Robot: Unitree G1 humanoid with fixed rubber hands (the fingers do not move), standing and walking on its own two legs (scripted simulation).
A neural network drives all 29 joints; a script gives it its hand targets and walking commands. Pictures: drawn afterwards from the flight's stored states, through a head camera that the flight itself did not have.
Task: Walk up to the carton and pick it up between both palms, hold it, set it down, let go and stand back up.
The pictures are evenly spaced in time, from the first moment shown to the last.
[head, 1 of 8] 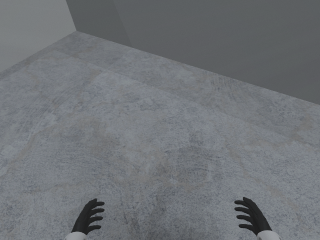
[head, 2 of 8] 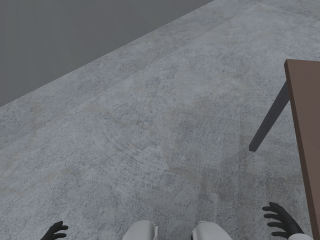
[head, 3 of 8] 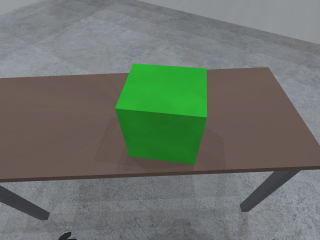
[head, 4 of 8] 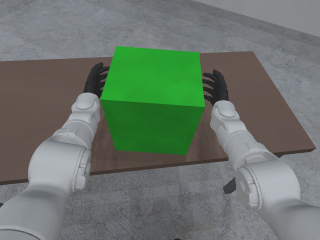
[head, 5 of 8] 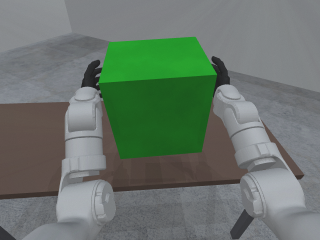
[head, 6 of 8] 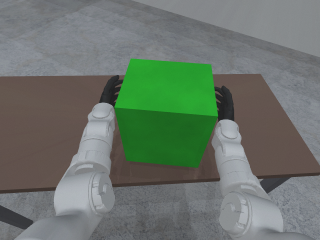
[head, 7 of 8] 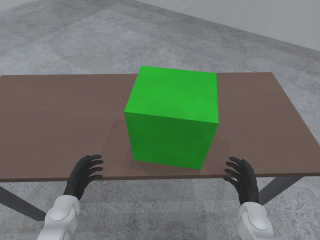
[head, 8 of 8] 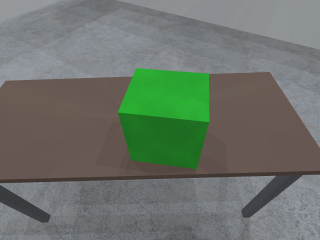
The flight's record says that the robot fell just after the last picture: no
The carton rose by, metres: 0.20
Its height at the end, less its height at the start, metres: +0.00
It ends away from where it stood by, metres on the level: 0.01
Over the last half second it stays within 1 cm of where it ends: yes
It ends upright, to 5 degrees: yes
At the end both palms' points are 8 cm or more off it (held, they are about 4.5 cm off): yes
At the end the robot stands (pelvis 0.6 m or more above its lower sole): yes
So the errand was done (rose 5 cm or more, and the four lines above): yes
